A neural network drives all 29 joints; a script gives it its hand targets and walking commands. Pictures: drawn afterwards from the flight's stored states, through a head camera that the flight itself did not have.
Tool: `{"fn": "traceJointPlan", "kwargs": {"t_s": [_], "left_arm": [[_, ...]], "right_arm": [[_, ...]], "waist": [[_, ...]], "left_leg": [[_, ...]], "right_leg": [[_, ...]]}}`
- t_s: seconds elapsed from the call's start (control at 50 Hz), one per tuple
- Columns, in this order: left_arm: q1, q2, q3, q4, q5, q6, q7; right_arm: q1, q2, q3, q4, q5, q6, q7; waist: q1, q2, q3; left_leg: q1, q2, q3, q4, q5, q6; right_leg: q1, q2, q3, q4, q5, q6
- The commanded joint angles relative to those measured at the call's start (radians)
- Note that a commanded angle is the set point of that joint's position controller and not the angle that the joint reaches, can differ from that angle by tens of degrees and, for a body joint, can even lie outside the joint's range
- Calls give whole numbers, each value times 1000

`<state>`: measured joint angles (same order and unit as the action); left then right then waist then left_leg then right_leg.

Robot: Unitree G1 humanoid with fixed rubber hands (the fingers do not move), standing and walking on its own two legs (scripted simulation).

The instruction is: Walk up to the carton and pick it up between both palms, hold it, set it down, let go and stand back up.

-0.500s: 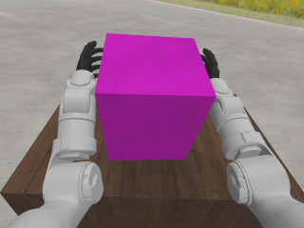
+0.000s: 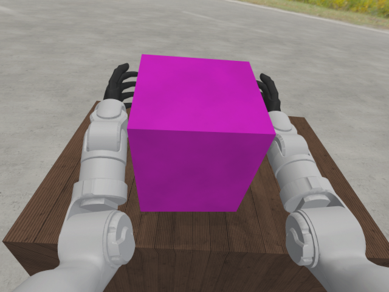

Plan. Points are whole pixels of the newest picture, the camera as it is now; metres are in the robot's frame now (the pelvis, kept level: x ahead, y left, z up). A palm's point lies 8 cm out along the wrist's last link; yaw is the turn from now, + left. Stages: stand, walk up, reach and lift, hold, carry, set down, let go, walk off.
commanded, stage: set down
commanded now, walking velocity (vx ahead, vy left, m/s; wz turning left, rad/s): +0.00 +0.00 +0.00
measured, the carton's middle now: (192, 139) +0.38 -0.01 +0.18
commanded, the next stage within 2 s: none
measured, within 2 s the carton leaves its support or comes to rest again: neither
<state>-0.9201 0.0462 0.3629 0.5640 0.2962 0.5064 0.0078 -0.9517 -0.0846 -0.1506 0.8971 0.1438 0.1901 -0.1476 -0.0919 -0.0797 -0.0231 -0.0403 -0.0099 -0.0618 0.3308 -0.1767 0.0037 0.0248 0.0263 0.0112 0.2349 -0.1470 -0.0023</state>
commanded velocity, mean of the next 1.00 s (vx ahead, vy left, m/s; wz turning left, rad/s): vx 0.00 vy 0.00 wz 0.00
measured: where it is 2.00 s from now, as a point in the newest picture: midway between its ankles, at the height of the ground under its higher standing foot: outside the picture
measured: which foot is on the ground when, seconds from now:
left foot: down 0.00-1.00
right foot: down 0.00-1.00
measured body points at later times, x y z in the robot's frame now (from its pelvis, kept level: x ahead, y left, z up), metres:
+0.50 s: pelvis +0.01 +0.00 +0.00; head -0.03 +0.03 +0.45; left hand +0.43 +0.14 +0.20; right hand +0.41 -0.16 +0.21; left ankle +0.01 +0.11 -0.75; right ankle +0.00 -0.12 -0.75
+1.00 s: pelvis +0.01 +0.00 +0.00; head -0.02 +0.03 +0.45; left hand +0.44 +0.14 +0.17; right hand +0.41 -0.16 +0.17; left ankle +0.01 +0.11 -0.75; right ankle +0.00 -0.12 -0.75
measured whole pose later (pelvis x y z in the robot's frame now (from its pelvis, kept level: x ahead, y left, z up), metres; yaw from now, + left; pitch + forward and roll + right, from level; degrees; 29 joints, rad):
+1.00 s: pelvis +0.01 +0.00 +0.00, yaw -1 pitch -3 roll -1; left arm -0.83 0.02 0.37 0.67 0.29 0.35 0.00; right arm -0.81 -0.02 -0.24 0.86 0.00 0.11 -0.13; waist -0.06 -0.07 -0.01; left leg -0.08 0.00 -0.03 0.32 -0.18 0.00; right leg -0.03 0.02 0.00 0.24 -0.15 0.00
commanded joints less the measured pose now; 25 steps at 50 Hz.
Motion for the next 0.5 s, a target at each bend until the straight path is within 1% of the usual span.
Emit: {"fn": "traceJointPlan", "kwargs": {"t_s": [0.0,0.02,0.04,0.06,0.08,0.1,0.12,0.14,0.2,0.24,0.26,0.3,0.38,0.42,0.44,0.46,0.48], "left_arm": [[-585,-562,-329,-31,-123,-38,-137],[-572,-563,-325,-20,-121,-39,-136],[-575,-559,-319,-15,-116,-42,-137],[-573,-563,-317,-13,-118,-45,-136],[-573,-567,-320,-7,-118,-49,-135],[-581,-562,-316,-6,-113,-54,-133],[-581,-575,-323,-15,-119,-60,-132],[-572,-569,-315,-3,-116,-63,-130],[-535,-568,-308,13,-111,-68,-135],[-537,-560,-300,22,-107,-72,-140],[-536,-550,-292,21,-102,-74,-143],[-532,-556,-293,19,-103,-80,-145],[-511,-556,-291,33,-106,-91,-150],[-524,-562,-303,13,-108,-100,-151],[-524,-569,-307,11,-110,-104,-148],[-518,-571,-312,13,-110,-108,-147],[-511,-567,-309,22,-108,-110,-148]], "right_arm": [[-711,510,202,-220,28,-56,81],[-700,510,201,-218,23,-56,83],[-697,515,198,-210,19,-55,85],[-703,523,199,-222,16,-60,87],[-710,521,195,-227,12,-63,88],[-707,526,189,-213,6,-63,90],[-702,533,192,-225,5,-69,91],[-702,533,197,-223,6,-70,93],[-683,535,202,-228,-5,-71,91],[-672,543,201,-222,-9,-69,90],[-658,542,192,-206,-13,-64,91],[-659,553,196,-229,-17,-72,93],[-633,555,196,-223,-28,-73,93],[-634,566,198,-239,-30,-81,93],[-623,565,196,-229,-34,-81,95],[-617,564,198,-232,-36,-85,95],[-609,567,194,-222,-41,-83,95]], "waist": [[-10,99,-312],[-10,97,-314],[-5,100,-306],[0,91,-319],[-4,98,-316],[0,100,-321],[0,103,-340],[7,93,-336],[6,77,-336],[6,75,-320],[5,79,-308],[10,77,-333],[9,66,-315],[5,82,-346],[5,87,-352],[4,87,-360],[5,78,-338]], "left_leg": [[164,-17,76,-2,281,-52],[164,-18,77,-3,272,-50],[151,-18,80,-8,248,-45],[150,-17,80,-9,249,-43],[149,-17,80,-10,243,-42],[142,-17,83,-14,233,-42],[144,-18,82,-9,253,-46],[147,-19,84,-9,249,-43],[139,-24,83,-11,256,-40],[124,-24,87,-17,238,-35],[112,-24,89,-24,221,-33],[115,-26,91,-20,238,-33],[111,-27,92,-21,247,-34],[119,-29,92,-14,254,-37],[129,-25,88,-11,267,-44],[139,-26,88,-5,283,-45],[135,-25,86,-4,279,-45]], "right_leg": [[-7,33,-84,-7,181,40],[-7,31,-83,-8,176,42],[-3,29,-80,-9,162,42],[-2,28,-82,-8,163,43],[-3,27,-81,-7,165,42],[-3,26,-78,-7,158,41],[1,28,-80,-3,176,42],[7,29,-82,-3,179,45],[31,28,-81,4,223,53],[32,25,-75,6,227,56],[31,23,-77,5,209,56],[37,23,-76,12,237,58],[44,24,-77,11,252,61],[41,23,-74,16,263,61],[39,26,-80,18,264,58],[35,27,-80,17,278,59],[27,28,-83,15,265,60]]}}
